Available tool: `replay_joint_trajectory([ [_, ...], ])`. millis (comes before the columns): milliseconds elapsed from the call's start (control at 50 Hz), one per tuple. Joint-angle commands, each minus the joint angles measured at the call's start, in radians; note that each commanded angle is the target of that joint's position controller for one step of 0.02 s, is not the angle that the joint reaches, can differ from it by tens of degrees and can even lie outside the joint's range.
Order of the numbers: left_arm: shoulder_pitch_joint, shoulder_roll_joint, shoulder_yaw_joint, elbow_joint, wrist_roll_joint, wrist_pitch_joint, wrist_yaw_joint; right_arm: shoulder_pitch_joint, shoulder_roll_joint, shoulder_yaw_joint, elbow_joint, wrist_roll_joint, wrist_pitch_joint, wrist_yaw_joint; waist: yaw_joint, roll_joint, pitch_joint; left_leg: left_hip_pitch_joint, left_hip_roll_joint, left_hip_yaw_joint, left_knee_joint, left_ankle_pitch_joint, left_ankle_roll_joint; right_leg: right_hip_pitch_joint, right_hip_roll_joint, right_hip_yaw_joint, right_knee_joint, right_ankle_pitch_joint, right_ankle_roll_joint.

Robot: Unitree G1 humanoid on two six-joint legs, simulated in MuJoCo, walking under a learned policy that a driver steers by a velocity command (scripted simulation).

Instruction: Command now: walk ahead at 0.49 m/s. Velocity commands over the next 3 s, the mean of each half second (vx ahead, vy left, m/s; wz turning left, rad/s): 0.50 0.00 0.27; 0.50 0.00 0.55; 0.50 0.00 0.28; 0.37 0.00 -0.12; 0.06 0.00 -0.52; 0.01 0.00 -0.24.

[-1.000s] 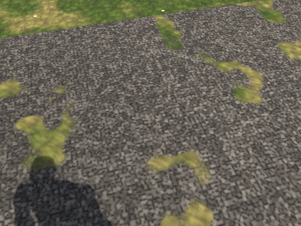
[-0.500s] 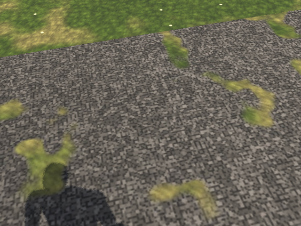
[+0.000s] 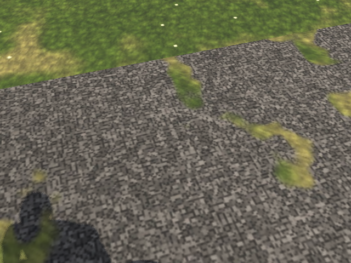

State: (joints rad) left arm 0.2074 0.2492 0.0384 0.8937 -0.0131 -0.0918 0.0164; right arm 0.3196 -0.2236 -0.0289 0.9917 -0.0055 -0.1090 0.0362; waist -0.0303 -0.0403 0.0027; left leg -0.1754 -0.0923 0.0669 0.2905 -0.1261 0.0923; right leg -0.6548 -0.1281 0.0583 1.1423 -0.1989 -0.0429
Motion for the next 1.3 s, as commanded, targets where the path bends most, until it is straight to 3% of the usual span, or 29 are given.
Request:
replay_joint_trajectory([
  [20,0.035,0.046,0.014,-0.042,0.013,0.004,0.007,-0.037,-0.131,-0.020,-0.053,0.001,-0.017,-0.020,0.046,0.079,0.055,-0.098,0.281,-0.213,-0.208,0.066,0.170,-0.033,-0.043,0.001,-0.135,0.153,0.029],
  [100,-0.132,0.031,0.008,-0.088,0.006,-0.008,-0.004,0.049,-0.154,-0.024,-0.037,0.017,-0.004,-0.036,-0.014,0.075,0.057,-0.014,0.265,-0.177,-0.191,0.083,0.128,-0.007,0.001,-0.032,-0.424,0.300,0.039],
  [180,-0.245,0.040,0.005,-0.128,-0.007,-0.021,-0.027,0.115,-0.165,-0.029,-0.019,0.029,0.015,-0.041,-0.047,0.089,0.080,0.068,0.293,-0.217,-0.128,0.039,0.123,0.035,0.043,-0.034,-0.578,0.254,0.049],
  [240,-0.209,0.081,0.018,-0.132,-0.009,-0.040,-0.039,0.106,-0.181,-0.040,-0.023,0.031,0.029,-0.049,-0.004,0.114,0.060,0.113,0.326,-0.276,-0.045,0.039,0.100,0.144,0.067,-0.025,-0.659,0.155,0.029],
  [260,-0.144,0.102,0.029,-0.117,-0.008,-0.044,-0.037,0.089,-0.182,-0.041,-0.028,0.030,0.034,-0.050,0.038,0.122,0.030,0.107,0.312,-0.276,0.023,0.109,0.085,0.239,0.085,-0.041,-0.682,0.115,0.016],
  [280,0.002,0.148,0.053,-0.075,-0.006,-0.049,-0.030,0.075,-0.156,-0.032,-0.039,0.022,0.036,-0.048,0.104,0.107,-0.058,0.065,0.253,-0.241,0.187,0.212,0.059,0.438,0.086,-0.042,-0.692,0.101,-0.012],
  [300,0.196,0.232,0.076,-0.046,0.009,-0.052,-0.021,0.055,-0.102,-0.012,-0.076,0.005,0.033,-0.045,0.177,0.007,-0.226,-0.109,0.170,-0.170,0.508,0.064,0.018,0.735,-0.095,0.132,-0.672,0.096,-0.079],
  [320,0.269,0.311,0.095,-0.024,0.021,-0.040,-0.025,0.177,0.027,0.021,-0.096,0.023,0.012,-0.041,0.122,-0.302,-0.353,-0.493,0.023,-0.091,0.843,-0.393,-0.041,1.059,-0.319,0.557,-0.772,-0.042,-0.222],
  [340,0.247,0.196,0.067,-0.040,0.026,-0.042,-0.026,0.158,-0.091,-0.005,-0.082,0.048,-0.001,-0.042,0.137,-0.211,-0.335,-0.586,0.073,-0.220,1.002,-0.427,-0.035,1.014,-0.306,0.642,-0.834,-0.129,-0.215],
  [360,0.162,0.135,0.048,-0.061,0.021,-0.045,-0.024,0.074,-0.154,-0.026,-0.105,0.060,-0.003,-0.044,0.126,-0.128,-0.208,-0.627,0.117,-0.220,1.031,-0.334,-0.024,0.889,-0.280,0.469,-0.837,-0.075,-0.165],
  [380,0.081,0.109,0.037,-0.072,0.017,-0.043,-0.026,0.035,-0.144,-0.030,-0.111,0.053,0.004,-0.049,0.094,-0.052,-0.145,-0.584,0.165,-0.198,1.008,-0.244,-0.031,0.756,-0.237,0.336,-0.861,0.018,-0.139],
  [400,0.033,0.082,0.031,-0.071,0.014,-0.040,-0.029,0.011,-0.130,-0.036,-0.116,0.041,0.013,-0.052,0.072,-0.038,-0.083,-0.554,0.190,-0.192,0.955,-0.185,-0.037,0.657,-0.192,0.236,-0.900,0.068,-0.122],
  [440,0.014,0.062,0.028,-0.053,0.023,-0.042,-0.029,0.031,-0.088,-0.041,-0.122,0.041,0.040,-0.045,0.034,-0.073,-0.037,-0.476,0.219,-0.177,0.907,-0.123,-0.042,0.551,-0.143,0.103,-0.958,0.134,-0.109],
  [480,0.030,0.082,0.037,-0.034,0.025,-0.046,-0.023,0.016,-0.064,-0.042,-0.141,0.041,0.059,-0.040,0.021,-0.050,-0.009,-0.497,0.225,-0.169,0.889,-0.085,-0.046,0.527,-0.141,0.020,-0.981,0.230,-0.122],
  [600,0.059,0.132,0.055,-0.012,0.028,-0.032,0.001,-0.144,-0.059,-0.045,-0.220,0.030,0.066,-0.022,0.045,-0.018,0.045,-0.568,0.220,-0.152,0.615,0.125,-0.061,0.566,-0.142,-0.137,-1.014,0.276,-0.121],
  [740,0.133,0.176,0.072,0.014,0.000,0.002,0.008,-0.343,-0.057,-0.037,-0.322,0.030,0.064,0.022,0.098,-0.013,0.102,-0.561,0.193,-0.031,0.401,0.064,-0.013,0.727,-0.186,-0.244,-0.947,0.344,-0.090],
  [780,0.109,0.205,0.080,0.006,-0.006,0.013,0.010,-0.319,-0.083,-0.051,-0.337,0.030,0.068,0.028,0.060,-0.042,0.062,-0.450,0.138,0.028,0.382,-0.032,0.022,0.745,-0.187,-0.278,-0.842,0.628,-0.070],
  [820,0.074,0.230,0.085,-0.006,-0.014,0.029,0.014,-0.130,-0.145,-0.089,-0.300,0.035,0.071,0.025,-0.058,-0.056,-0.052,-0.180,0.044,0.084,0.330,-0.062,0.073,0.711,-0.156,-0.316,-0.560,0.893,-0.041],
  [840,0.075,0.218,0.079,-0.016,-0.010,0.029,0.016,0.043,-0.218,-0.128,-0.251,0.035,0.075,0.008,-0.136,-0.011,-0.143,0.107,0.024,0.035,0.276,-0.012,0.113,0.553,-0.111,-0.325,-0.304,0.769,0.001],
  [860,0.107,0.103,0.046,-0.057,0.032,0.016,0.010,0.107,-0.328,-0.152,-0.231,0.036,0.080,-0.014,-0.090,0.231,-0.192,0.383,0.267,-0.373,0.234,-0.010,0.204,0.182,0.001,-0.311,0.055,-0.004,0.052],
  [880,0.133,0.066,0.024,-0.104,0.011,-0.032,-0.003,0.092,-0.351,-0.141,-0.274,0.022,0.059,-0.006,-0.036,0.285,-0.372,0.569,0.440,-0.920,0.039,-0.187,0.374,-0.065,0.159,-0.056,0.280,-0.423,0.069],
  [900,-0.006,0.144,0.043,-0.132,-0.029,-0.060,-0.013,0.095,-0.262,-0.116,-0.265,0.015,0.046,0.004,-0.091,0.149,-0.297,0.539,0.418,-0.836,-0.018,-0.154,0.305,-0.179,0.110,0.035,0.310,-0.342,0.045],
  [920,-0.034,0.143,0.041,-0.143,-0.035,-0.072,-0.014,0.049,-0.220,-0.104,-0.264,0.021,0.037,0.004,-0.060,0.128,-0.182,0.412,0.381,-0.671,-0.005,-0.071,0.262,-0.198,0.069,0.021,0.240,-0.245,0.021],
  [940,-0.025,0.137,0.044,-0.123,-0.011,-0.071,-0.004,-0.037,-0.187,-0.094,-0.283,0.027,0.034,0.003,-0.009,0.042,-0.124,0.255,0.331,-0.550,-0.001,0.013,0.221,-0.125,0.022,0.024,0.158,-0.166,0.020],
  [980,0.007,0.152,0.060,-0.119,0.011,-0.044,-0.001,-0.113,-0.140,-0.077,-0.310,0.015,0.033,-0.003,0.053,0.067,-0.084,0.063,0.272,-0.437,-0.038,0.139,0.195,0.011,-0.017,0.029,0.052,-0.098,0.033],
  [1060,-0.057,0.105,0.052,-0.157,0.031,-0.012,0.001,-0.056,-0.179,-0.085,-0.297,0.021,0.024,-0.029,0.049,0.070,-0.049,-0.020,0.233,-0.345,-0.073,0.268,0.198,0.006,0.008,-0.005,-0.129,0.027,0.085],
  [1160,-0.217,0.069,0.033,-0.199,0.019,-0.021,-0.017,0.031,-0.162,-0.074,-0.261,0.022,0.030,-0.047,-0.027,0.125,-0.009,0.000,0.196,-0.278,-0.078,0.176,0.130,0.030,0.053,-0.022,-0.479,0.315,0.080],
  [1240,-0.312,0.085,0.029,-0.235,0.008,-0.034,-0.039,0.088,-0.176,-0.073,-0.226,0.023,0.030,-0.047,-0.068,0.127,0.038,0.089,0.252,-0.327,-0.050,0.126,0.131,0.012,0.072,-0.025,-0.589,0.324,0.049],
  [1300,-0.328,0.099,0.030,-0.256,0.008,-0.046,-0.055,0.111,-0.185,-0.075,-0.207,0.022,0.042,-0.055,-0.063,0.130,0.049,0.208,0.304,-0.369,0.010,0.217,0.123,-0.023,0.083,-0.028,-0.638,0.214,0.013],
])
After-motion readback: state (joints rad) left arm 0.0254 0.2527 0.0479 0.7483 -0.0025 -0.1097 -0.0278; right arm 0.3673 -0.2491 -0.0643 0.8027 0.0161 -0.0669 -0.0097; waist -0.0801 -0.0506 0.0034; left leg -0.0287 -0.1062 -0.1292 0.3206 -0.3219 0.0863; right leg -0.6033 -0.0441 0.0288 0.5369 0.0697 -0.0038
